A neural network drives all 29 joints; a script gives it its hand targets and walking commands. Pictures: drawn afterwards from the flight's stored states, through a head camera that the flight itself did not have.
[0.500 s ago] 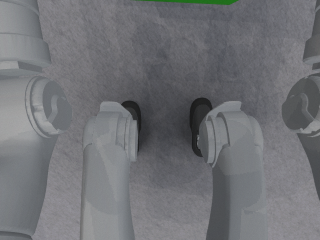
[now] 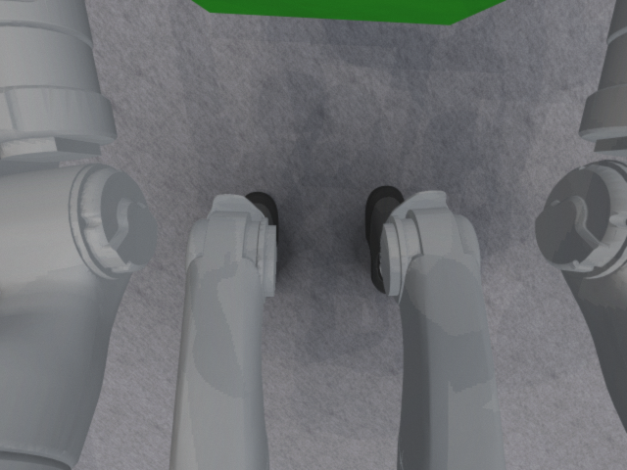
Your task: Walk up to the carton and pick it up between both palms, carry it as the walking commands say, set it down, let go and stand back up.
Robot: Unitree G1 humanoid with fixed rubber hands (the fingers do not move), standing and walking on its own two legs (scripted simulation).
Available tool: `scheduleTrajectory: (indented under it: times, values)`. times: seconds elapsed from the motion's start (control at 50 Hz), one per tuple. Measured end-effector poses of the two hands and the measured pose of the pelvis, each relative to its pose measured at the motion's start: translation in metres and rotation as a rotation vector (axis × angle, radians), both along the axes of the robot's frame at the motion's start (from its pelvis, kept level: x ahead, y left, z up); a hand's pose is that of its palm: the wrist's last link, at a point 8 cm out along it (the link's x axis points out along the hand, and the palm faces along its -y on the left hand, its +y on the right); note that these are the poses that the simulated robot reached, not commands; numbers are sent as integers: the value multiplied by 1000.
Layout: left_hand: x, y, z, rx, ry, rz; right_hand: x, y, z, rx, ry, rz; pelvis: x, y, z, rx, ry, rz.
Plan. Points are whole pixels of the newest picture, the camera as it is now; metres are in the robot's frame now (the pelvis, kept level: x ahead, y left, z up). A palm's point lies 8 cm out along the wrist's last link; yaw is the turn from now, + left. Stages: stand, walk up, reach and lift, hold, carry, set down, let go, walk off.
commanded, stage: reach and lift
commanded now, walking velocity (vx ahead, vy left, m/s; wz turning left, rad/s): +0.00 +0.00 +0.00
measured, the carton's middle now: out of the picture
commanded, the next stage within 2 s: none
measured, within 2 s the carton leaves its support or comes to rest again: neither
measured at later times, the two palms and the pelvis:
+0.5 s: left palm out of the picture +0.57 +0.18 -0.05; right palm out of the picture +0.56 -0.20 -0.05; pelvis -0.01 +0.00 +0.06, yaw +0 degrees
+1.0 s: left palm out of the picture +0.55 +0.19 +0.02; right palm out of the picture +0.53 -0.20 +0.02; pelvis -0.01 +0.00 +0.11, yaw +0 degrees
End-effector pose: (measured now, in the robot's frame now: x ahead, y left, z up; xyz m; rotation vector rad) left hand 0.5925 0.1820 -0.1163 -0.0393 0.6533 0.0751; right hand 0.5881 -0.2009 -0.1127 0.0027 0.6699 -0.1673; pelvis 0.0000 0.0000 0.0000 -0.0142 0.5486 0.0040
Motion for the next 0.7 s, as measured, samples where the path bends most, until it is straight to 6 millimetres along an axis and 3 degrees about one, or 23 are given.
scheduleTrajectory:
  times: [0.7]
  values:
    - [-30,5,94,7,-11,-13,-33,4,92,11,-11,-10,-10,1,79,-3,-67,5]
